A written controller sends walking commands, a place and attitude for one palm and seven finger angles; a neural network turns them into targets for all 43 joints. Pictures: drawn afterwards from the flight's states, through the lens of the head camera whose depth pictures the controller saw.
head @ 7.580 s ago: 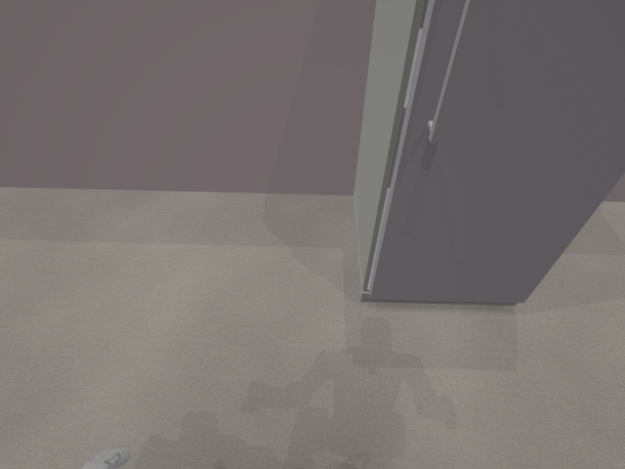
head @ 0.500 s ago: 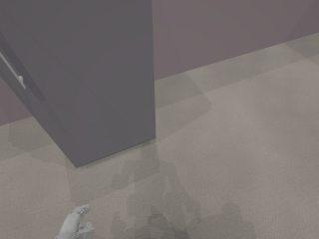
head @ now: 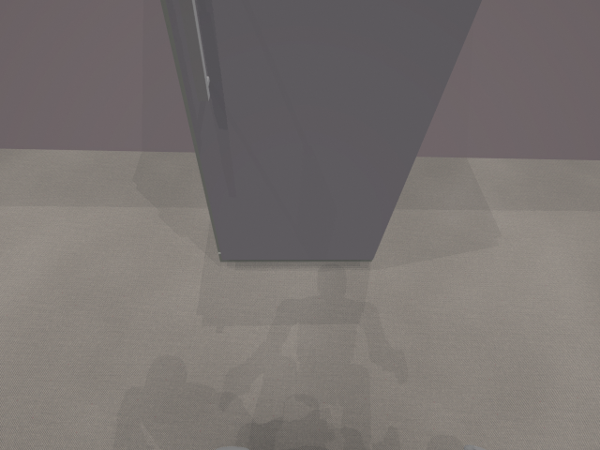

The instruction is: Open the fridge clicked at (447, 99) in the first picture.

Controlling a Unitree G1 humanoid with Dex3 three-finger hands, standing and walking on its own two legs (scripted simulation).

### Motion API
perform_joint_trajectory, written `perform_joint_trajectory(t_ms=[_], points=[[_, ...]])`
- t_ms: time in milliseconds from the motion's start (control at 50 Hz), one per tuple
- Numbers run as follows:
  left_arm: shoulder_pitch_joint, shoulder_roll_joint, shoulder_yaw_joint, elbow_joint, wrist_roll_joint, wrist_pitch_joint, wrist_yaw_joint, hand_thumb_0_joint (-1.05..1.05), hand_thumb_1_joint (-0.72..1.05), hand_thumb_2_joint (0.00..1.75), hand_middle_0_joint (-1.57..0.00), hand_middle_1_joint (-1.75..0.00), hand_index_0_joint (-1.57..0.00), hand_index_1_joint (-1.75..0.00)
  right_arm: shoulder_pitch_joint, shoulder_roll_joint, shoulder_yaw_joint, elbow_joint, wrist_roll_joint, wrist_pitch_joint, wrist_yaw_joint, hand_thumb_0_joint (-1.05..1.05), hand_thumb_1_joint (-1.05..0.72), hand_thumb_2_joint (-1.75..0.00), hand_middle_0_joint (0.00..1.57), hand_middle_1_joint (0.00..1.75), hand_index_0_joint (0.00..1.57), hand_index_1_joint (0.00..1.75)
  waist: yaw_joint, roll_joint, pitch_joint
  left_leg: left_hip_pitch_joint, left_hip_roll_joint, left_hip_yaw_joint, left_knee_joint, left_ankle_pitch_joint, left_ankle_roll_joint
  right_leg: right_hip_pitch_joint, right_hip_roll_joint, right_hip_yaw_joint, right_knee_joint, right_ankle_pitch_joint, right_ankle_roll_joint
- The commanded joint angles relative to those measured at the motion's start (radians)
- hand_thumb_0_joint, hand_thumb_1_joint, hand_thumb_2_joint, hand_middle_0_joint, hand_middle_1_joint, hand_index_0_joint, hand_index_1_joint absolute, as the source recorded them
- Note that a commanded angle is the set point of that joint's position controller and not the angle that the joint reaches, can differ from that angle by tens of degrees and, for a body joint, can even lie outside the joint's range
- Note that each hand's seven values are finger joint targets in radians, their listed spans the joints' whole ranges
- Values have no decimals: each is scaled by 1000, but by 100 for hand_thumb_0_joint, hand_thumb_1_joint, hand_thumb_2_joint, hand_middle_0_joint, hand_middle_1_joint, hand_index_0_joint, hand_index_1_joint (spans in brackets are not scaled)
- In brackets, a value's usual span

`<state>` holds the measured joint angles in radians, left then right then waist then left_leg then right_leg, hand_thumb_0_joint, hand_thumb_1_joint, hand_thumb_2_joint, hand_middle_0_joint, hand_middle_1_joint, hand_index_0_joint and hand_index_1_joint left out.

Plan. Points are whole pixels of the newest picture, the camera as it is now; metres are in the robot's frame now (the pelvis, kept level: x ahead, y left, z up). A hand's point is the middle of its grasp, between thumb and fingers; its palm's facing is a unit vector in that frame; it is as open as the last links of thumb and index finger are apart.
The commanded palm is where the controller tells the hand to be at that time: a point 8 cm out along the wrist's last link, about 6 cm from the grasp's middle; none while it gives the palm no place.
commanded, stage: take the last steps up to it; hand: left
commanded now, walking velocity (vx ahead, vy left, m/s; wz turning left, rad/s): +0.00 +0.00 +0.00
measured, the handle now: out of the picture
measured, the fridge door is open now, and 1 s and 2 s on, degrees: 0 0 0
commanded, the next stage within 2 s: come to a stop and stand still in 0.92 s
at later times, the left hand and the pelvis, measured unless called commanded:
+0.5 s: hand out of the picture +0.13 +0.18 -0.14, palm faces +0.05 -0.98 -0.21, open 7.4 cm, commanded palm none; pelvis +0.05 -0.01 +0.01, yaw +3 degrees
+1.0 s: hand out of the picture +0.08 +0.13 -0.16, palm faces +0.25 -0.96 -0.11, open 7.4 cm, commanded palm none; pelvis +0.20 +0.02 +0.01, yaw +7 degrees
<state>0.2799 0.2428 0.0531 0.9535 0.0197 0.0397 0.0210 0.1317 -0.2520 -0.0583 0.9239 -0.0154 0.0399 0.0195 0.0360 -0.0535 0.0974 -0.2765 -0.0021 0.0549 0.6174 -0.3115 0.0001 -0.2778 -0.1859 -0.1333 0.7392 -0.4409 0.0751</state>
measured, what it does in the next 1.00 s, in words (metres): walks ahead: right foot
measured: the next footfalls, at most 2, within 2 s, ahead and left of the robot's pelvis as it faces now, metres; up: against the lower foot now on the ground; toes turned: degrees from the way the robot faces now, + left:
right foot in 0.50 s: +0.14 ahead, -0.12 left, +0.00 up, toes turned -3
left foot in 1.02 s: +0.31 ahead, +0.14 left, +0.00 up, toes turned +14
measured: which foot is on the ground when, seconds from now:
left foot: down 0.00-0.50, up 0.52-1.00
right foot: up 0.00-0.48, down 0.50-1.00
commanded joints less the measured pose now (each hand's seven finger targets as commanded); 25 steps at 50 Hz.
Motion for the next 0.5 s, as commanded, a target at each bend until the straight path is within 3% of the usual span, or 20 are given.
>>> perform_joint_trajectory(t_ms=[0, 40, 80, 160, 300, 340, 400, 440, 460, 480], points=[[-52, 71, 13, -91, -7, -2, 15, 0, 90, 90, -20, -30, -20, -30, 149, -200, -38, -21, -7, -29, -36, 0, -90, -90, 20, 30, 20, 30, -88, 293, -195, 213, 351, -292, -241, 752, 192, -206, 52, 121, 359, -155, -9], [-61, 79, 19, -58, -3, -8, -2, 0, 90, 90, -20, -30, -20, -30, 83, -146, -17, -32, -10, -33, -44, 0, -90, -90, 20, 30, 20, 30, -68, 257, -116, 170, 279, -262, -274, 556, 162, -223, 61, 112, 385, -43, -8], [-25, 69, 15, -30, 2, -15, -16, 0, 90, 90, -20, -30, -20, -30, 93, -128, -10, -25, -7, -46, -43, 0, -90, -90, 20, 30, 20, 30, -56, 238, -105, 190, 238, -237, -317, 418, 146, -241, 78, 92, 392, 32, -7], [-36, 58, 7, -13, 9, -24, -28, 0, 90, 90, -20, -30, -20, -30, 160, -107, -11, 5, -4, -64, -43, 0, -90, -90, 20, 30, 20, 30, -68, 189, -65, 205, 239, -275, -399, 149, 165, -275, 80, 88, 325, 78, -6], [-126, 30, 2, -37, 8, -43, -37, 0, 90, 90, -20, -30, -20, -30, 237, -87, -17, 57, -10, -78, -46, 0, -90, -90, 20, 30, 20, 30, -86, 182, -5, 196, 261, -332, -448, -4, 197, -267, 80, 89, 92, 79, -20], [-138, 16, 1, -38, 5, -46, -39, 0, 90, 90, -20, -30, -20, -30, 234, -91, -18, 65, -13, -77, -46, 0, -90, -90, 20, 30, 20, 30, -84, 190, 6, 147, 261, -330, -446, -42, 194, -207, 88, 80, 13, 73, -28], [-104, 9, 6, -23, 3, -55, -41, 0, 90, 90, -20, -30, -20, -30, 223, -88, -16, 83, -14, -76, -44, 0, -90, -90, 20, 30, 20, 30, -56, 185, 18, 57, 247, -310, -413, -59, 178, -67, 118, 63, -101, 107, -39], [10, 8, 14, 22, 5, -65, -38, 0, 90, 90, -20, -30, -20, -30, 208, -75, -10, 95, -12, -74, -45, 0, -90, -90, 20, 30, 20, 30, 0, 122, -17, -31, 195, -247, -294, -74, 135, 138, 147, 39, -240, 197, -45], [92, 40, 22, 51, 8, -76, -31, 0, 90, 90, -20, -30, -20, -30, 214, -46, -6, 101, -6, -78, -42, 0, -90, -90, 20, 30, 20, 30, 33, 40, -51, -107, 132, -195, -156, -95, 99, 279, 108, 97, -324, 170, -60], [185, 121, 38, 78, 17, -93, -21, 0, 90, 90, -20, -30, -20, -30, 240, 17, 9, 91, 4, -85, -36, 0, -90, -90, 20, 30, 20, 30, 60, -182, -103, -281, 18, -57, 132, -160, 47, 441, -105, 380, -445, -14, -132]])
